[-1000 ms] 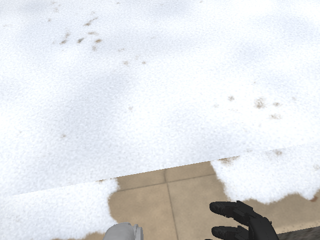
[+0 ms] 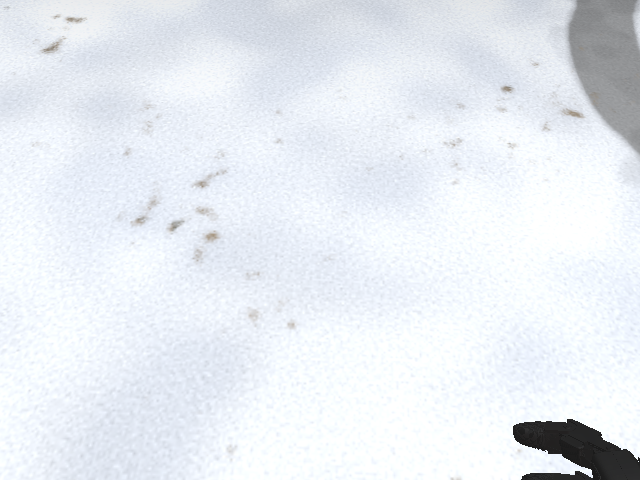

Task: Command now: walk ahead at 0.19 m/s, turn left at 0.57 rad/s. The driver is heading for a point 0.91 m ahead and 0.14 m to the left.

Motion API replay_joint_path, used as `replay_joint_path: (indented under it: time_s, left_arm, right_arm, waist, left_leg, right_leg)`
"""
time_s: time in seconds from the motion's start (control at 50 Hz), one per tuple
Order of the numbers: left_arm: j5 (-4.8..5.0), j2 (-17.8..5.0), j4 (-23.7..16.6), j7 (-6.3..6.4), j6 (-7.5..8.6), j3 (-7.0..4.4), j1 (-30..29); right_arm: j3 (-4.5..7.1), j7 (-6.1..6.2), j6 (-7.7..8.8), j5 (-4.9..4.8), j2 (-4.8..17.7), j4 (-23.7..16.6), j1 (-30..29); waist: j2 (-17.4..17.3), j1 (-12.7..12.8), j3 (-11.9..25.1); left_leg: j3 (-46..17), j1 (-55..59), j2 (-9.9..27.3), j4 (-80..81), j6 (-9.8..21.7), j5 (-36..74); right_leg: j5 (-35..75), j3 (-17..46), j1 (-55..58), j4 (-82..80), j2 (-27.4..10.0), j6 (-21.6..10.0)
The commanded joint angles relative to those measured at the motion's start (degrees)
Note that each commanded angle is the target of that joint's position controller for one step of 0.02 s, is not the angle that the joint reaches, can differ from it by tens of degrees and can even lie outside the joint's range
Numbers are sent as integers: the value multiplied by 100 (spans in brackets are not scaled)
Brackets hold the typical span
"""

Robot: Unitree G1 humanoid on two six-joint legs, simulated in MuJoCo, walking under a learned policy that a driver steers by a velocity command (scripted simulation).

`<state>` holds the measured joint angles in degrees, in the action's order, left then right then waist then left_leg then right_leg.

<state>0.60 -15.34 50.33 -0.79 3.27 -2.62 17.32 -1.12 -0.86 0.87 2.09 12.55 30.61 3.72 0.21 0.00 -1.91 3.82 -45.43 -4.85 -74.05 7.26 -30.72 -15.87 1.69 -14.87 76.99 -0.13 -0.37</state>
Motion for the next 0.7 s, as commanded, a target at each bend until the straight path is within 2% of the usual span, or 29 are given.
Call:
replay_joint_path:
  time_s: [0.02,0.04,0.06,0.08,0.1,0.12,0.14,0.16,0.18,0.22,0.26,0.28,0.32,0.34,0.36,0.38,0.4,0.42,0.44,0.46,0.48,0.5,0.52,0.54,0.58,0.62,0.64,0.68,0.7]
  left_arm:
    - [-203,-49,-1610,-73,319,99,-839]
    - [-274,116,-1729,44,289,195,-784]
    - [-233,94,-1915,92,276,234,-769]
    - [-158,45,-1901,143,247,265,-422]
    - [-187,-147,-1917,205,196,221,-522]
    - [-213,-412,-1906,286,158,124,-733]
    - [-242,-419,-2019,349,141,130,-942]
    - [-253,-338,-2152,420,131,146,-1293]
    - [-230,-196,-2267,456,123,196,-1467]
    - [-169,73,-2295,435,26,289,-1686]
    - [-90,22,-2260,330,-21,219,-1778]
    - [-98,42,-2266,308,-19,201,-1830]
    - [-34,-320,-2196,298,-45,21,-1688]
    - [-74,-451,-2101,323,-24,-85,-1436]
    - [-52,-466,-2036,340,-4,-150,-1332]
    - [-44,-442,-1935,312,80,-179,-1116]
    - [-119,-546,-1793,257,163,-236,-890]
    - [-228,-713,-1863,242,189,-255,-857]
    - [-385,-754,-2129,255,86,-186,-1131]
    - [-237,-740,-2108,236,7,-256,-1288]
    - [-160,-287,-2186,281,-74,-148,-1452]
    - [-122,-62,-2156,311,-152,-38,-1459]
    - [-51,-79,-2108,371,-204,-15,-1445]
    - [-85,-337,-2010,473,-225,-99,-1494]
    - [-161,-352,-1856,575,-252,-106,-1283]
    - [-116,-410,-1720,591,-290,-146,-980]
    - [-97,-457,-1622,573,-284,-167,-818]
    - [-55,-540,-1596,552,-347,-199,-888]
    - [-96,-647,-1594,531,-376,-216,-933]
  right_arm:
    - [367,-70,60,-423,1011,80,1057]
    - [366,-70,97,-454,741,201,759]
    - [390,-49,157,-436,692,328,943]
    - [366,-34,186,-338,567,84,512]
    - [393,-48,238,-368,587,97,430]
    - [399,-27,325,-361,534,59,508]
    - [422,23,364,-330,640,115,610]
    - [462,79,423,-360,745,162,841]
    - [497,161,396,-377,864,293,1053]
    - [542,294,181,-426,950,294,1040]
    - [581,343,-12,-439,1080,211,965]
    - [557,324,-64,-420,1039,251,1026]
    - [652,267,-75,-413,1224,157,841]
    - [667,227,-69,-439,1194,140,754]
    - [648,222,-62,-497,1044,173,750]
    - [631,232,-84,-528,940,121,589]
    - [582,237,-69,-442,746,49,641]
    - [468,234,-73,-277,355,-18,1033]
    - [448,191,-17,-249,364,15,1915]
    - [647,158,-25,-298,1075,126,2292]
    - [767,204,-91,-373,1432,217,1707]
    - [767,253,-209,-346,1386,167,1295]
    - [750,316,-339,-320,1220,77,1112]
    - [693,340,-383,-271,1015,-11,1036]
    - [632,357,-357,-335,835,-109,899]
    - [588,382,-327,-336,643,-206,702]
    - [527,342,-313,-315,475,-251,737]
    - [472,277,-322,-266,351,-312,609]
    - [417,222,-281,-241,286,-346,560]
  waist:
    - [-402,-143,996]
    - [-162,119,297]
    - [-22,156,49]
    - [98,479,123]
    - [127,522,70]
    - [32,349,284]
    - [43,267,397]
    - [40,78,536]
    - [-31,28,817]
    - [-285,-69,1117]
    - [-624,-5,1176]
    - [-812,-11,1155]
    - [-1118,52,1031]
    - [-1282,115,1068]
    - [-1279,123,975]
    - [-1242,310,959]
    - [-941,243,1176]
    - [249,41,1605]
    - [1748,-539,1667]
    - [1967,-669,1808]
    - [1216,-376,1294]
    - [735,-242,1002]
    - [646,-211,720]
    - [651,-197,521]
    - [743,-86,650]
    - [732,91,733]
    - [781,101,875]
    - [794,177,914]
    - [879,170,949]
  left_leg:
    - [-4222,2738,1382,4461,1012,3038]
    - [-3836,2401,1285,4422,879,2810]
    - [-3221,2256,873,4392,633,2778]
    - [-2686,2322,789,4458,618,3664]
    - [-2330,2358,642,4628,578,4147]
    - [-2144,2651,689,4870,459,4822]
    - [-2190,2756,745,4987,453,5323]
    - [-2200,2855,791,5049,473,6111]
    - [-2174,3126,805,5004,451,6498]
    - [-1952,3325,637,4954,253,6182]
    - [-2070,3216,641,5010,141,5201]
    - [-2241,3073,667,5123,168,4725]
    - [-2677,2797,844,5154,189,3862]
    - [-2870,2998,891,5004,161,3682]
    - [-2962,3166,834,4749,73,3571]
    - [-2944,3375,645,4329,-84,3532]
    - [-2687,3336,393,3595,-226,3294]
    - [-2148,2320,-116,2144,-464,869]
    - [-1996,1160,-710,1041,-793,-1462]
    - [-1706,958,-153,-22,-1076,-985]
    - [-1420,829,216,-431,-1226,-337]
    - [-1342,841,319,-558,-1241,115]
    - [-1224,943,373,-646,-1266,344]
    - [-1004,1031,343,-699,-1293,591]
    - [-719,1053,343,-394,-1283,909]
    - [-607,918,490,194,-1336,804]
    - [-607,1020,593,594,-1328,618]
    - [-533,1425,687,1320,-1298,459]
    - [-502,1665,746,1697,-1223,402]
  right_leg:
    - [-927,695,-2750,3927,555,-216]
    - [-725,674,-3271,3853,439,-168]
    - [-1068,594,-3223,3569,346,-211]
    - [-1042,540,-3080,2344,150,-138]
    - [-973,311,-3048,1499,49,-64]
    - [-779,204,-2891,639,-99,-6]
    - [-517,85,-2858,174,-118,64]
    - [-366,-37,-2808,-281,-77,103]
    - [-143,-65,-2772,-734,5,155]
    - [482,-125,-2408,-2011,218,253]
    - [884,-126,-1968,-2691,438,370]
    - [867,-93,-1741,-2910,491,369]
    - [996,130,-1142,-3580,398,438]
    - [838,241,-915,-3838,365,402]
    - [934,335,-688,-4384,312,335]
    - [1410,308,-324,-5318,241,205]
    - [2096,291,395,-5561,-93,65]
    - [3902,1256,1681,-5080,-1283,-410]
    - [5615,2865,2077,-5184,-2369,-1326]
    - [4133,3606,1507,-5575,-2929,-1943]
    - [2642,2790,1079,-5646,-2298,-1652]
    - [1598,2067,502,-5707,-1819,-1314]
    - [1287,1566,75,-5869,-1554,-1196]
    - [1308,1188,-193,-5975,-1462,-1146]
    - [1521,605,15,-6001,-1192,-1167]
    - [1810,501,527,-5998,-1377,-1303]
    - [1742,512,736,-6012,-1442,-1397]
    - [1589,439,722,-6023,-1450,-1430]
    - [1648,443,649,-6014,-1522,-1520]
